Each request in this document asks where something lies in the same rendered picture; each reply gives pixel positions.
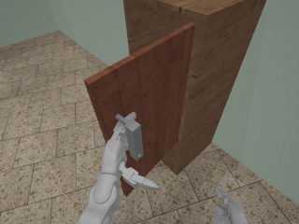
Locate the handle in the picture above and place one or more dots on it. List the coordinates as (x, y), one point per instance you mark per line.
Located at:
(133, 135)

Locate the right robot hand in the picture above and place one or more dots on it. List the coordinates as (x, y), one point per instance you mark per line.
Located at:
(232, 214)

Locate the left robot hand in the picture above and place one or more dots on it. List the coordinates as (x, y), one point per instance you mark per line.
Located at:
(115, 152)

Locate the cupboard door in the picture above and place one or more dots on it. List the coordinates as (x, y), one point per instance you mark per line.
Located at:
(152, 83)

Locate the left robot forearm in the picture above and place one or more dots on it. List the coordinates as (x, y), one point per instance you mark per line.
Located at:
(103, 200)

